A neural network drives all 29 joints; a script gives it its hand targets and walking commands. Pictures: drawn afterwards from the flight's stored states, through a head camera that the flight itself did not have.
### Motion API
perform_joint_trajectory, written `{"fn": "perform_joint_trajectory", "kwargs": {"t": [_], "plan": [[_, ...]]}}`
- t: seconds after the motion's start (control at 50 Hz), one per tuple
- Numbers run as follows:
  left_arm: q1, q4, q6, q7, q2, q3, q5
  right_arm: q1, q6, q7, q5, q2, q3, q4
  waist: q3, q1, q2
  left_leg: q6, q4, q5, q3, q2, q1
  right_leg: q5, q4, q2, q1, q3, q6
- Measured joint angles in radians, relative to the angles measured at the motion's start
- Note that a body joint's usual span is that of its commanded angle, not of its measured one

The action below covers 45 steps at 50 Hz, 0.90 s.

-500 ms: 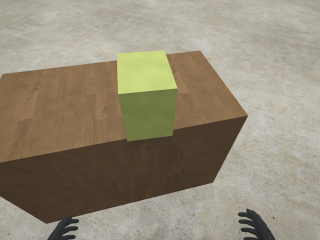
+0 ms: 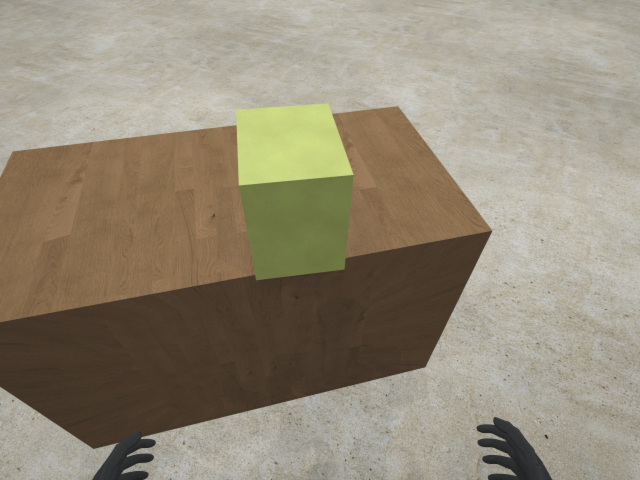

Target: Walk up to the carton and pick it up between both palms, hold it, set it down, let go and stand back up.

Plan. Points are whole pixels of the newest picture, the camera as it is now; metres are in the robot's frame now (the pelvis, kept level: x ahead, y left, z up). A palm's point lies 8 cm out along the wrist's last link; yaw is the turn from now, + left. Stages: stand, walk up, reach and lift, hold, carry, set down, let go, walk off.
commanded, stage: stand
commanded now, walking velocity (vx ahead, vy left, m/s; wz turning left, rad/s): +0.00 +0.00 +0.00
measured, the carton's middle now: (292, 192) +0.60 +0.06 +0.01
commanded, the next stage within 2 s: walk up in 0.32 s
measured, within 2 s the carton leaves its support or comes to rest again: neither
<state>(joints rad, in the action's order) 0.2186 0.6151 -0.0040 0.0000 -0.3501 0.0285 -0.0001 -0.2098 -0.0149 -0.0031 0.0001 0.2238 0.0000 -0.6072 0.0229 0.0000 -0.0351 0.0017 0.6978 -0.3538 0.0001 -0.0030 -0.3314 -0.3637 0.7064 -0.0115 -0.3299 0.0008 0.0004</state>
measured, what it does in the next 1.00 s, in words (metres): lifts its right foot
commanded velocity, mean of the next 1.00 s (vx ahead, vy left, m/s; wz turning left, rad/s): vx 0.00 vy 0.00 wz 0.00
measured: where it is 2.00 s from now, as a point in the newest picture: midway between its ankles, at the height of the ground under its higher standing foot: outside the picture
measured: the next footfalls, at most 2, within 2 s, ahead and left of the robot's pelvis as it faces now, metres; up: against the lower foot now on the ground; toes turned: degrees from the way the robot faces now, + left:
right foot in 1.20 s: +0.26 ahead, -0.12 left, +0.00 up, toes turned +0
left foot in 1.74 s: +0.16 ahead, +0.11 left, +0.00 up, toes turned +7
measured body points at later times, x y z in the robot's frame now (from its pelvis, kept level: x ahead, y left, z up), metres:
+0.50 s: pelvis -0.02 +0.00 +0.00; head -0.02 +0.01 +0.45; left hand +0.13 +0.29 -0.09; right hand +0.14 -0.24 -0.08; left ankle +0.01 +0.12 -0.72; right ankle +0.01 -0.12 -0.72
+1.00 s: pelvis +0.05 +0.03 +0.00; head +0.03 +0.04 +0.44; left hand +0.15 +0.36 -0.09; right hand +0.16 -0.26 -0.09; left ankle +0.02 +0.13 -0.72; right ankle +0.14 -0.10 -0.69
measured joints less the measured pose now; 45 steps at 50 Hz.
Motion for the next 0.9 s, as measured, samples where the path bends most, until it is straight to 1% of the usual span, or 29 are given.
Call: {"fn": "perform_joint_trajectory", "kwargs": {"t": [0.56, 0.6, 0.62, 0.66, 0.68, 0.7, 0.74, 0.78, 0.84, 0.9], "plan": [[0.001, 0.045, -0.001, 0.0, -0.005, 0.0, 0.0, 0.0, -0.002, 0.004, 0.0, 0.005, 0.0, -0.003, 0.0, 0.0, 0.004, 0.0, 0.0, 0.023, 0.0, 0.0, 0.0, 0.023, 0.0, 0.0, 0.0, 0.0, 0.0], [0.011, 0.046, -0.007, -0.006, -0.009, 0.0, 0.0, -0.002, -0.006, 0.017, 0.0, 0.01, 0.0, -0.009, -0.001, 0.0, 0.004, -0.01, 0.007, 0.001, 0.0, 0.0, 0.002, 0.01, 0.001, 0.0, 0.004, 0.0, -0.003], [0.021, 0.046, -0.012, -0.011, -0.013, 0.001, 0.0, -0.006, -0.007, 0.022, 0.0, 0.016, 0.0, -0.011, -0.002, 0.0, 0.004, -0.017, 0.018, -0.039, 0.0, 0.002, 0.0, -0.006, 0.002, 0.0, 0.006, 0.0, -0.006], [0.042, 0.046, -0.02, -0.019, -0.024, 0.004, 0.0, -0.02, -0.011, 0.029, 0.0, 0.036, 0.0, -0.011, -0.002, 0.0, 0.001, -0.023, 0.044, -0.11, 0.004, 0.006, -0.013, -0.021, 0.002, -0.009, 0.006, 0.002, -0.012], [0.049, 0.046, -0.021, -0.022, -0.03, 0.006, 0.0, -0.03, -0.014, 0.031, 0.0, 0.051, 0.0, -0.011, -0.002, 0.0, 0.001, -0.023, 0.051, -0.118, 0.01, 0.006, -0.024, -0.017, 0.002, -0.017, 0.006, 0.007, -0.013], [0.055, 0.046, -0.021, -0.023, -0.036, 0.01, 0.0, -0.043, -0.018, 0.034, 0.0, 0.067, 0.0, -0.011, -0.002, 0.0, 0.001, -0.027, 0.052, -0.118, 0.013, 0.006, -0.034, -0.005, 0.002, -0.028, 0.006, 0.014, -0.013], [0.072, 0.046, -0.021, -0.024, -0.042, 0.02, 0.0, -0.065, -0.028, 0.038, 0.0, 0.099, 0.0, -0.018, -0.003, 0.0, 0.011, -0.029, 0.046, -0.063, 0.019, 0.008, -0.035, -0.016, 0.009, -0.045, 0.014, 0.03, -0.013], [0.097, 0.047, -0.02, -0.024, -0.052, 0.031, 0.0, -0.084, -0.046, 0.037, 0.0, 0.116, 0.0, -0.021, -0.003, -0.001, 0.016, -0.034, 0.036, 0.014, 0.025, 0.018, -0.019, -0.054, 0.059, -0.056, 0.013, 0.029, -0.013], [0.109, 0.047, -0.013, -0.024, -0.07, 0.036, 0.0, -0.123, -0.061, 0.034, 0.0, 0.116, 0.0, -0.023, -0.003, -0.001, 0.019, -0.044, 0.035, -0.027, 0.023, 0.022, 0.022, -0.117, 0.203, -0.03, -0.031, 0.027, -0.013], [0.1, 0.046, -0.013, -0.024, -0.092, 0.039, 0.0, -0.16, -0.062, 0.025, 0.0, 0.116, 0.0, -0.026, -0.002, 0.0, 0.012, -0.044, 0.036, -0.054, 0.016, 0.022, 0.056, -0.136, 0.23, -0.019, -0.08, 0.025, -0.013]]}}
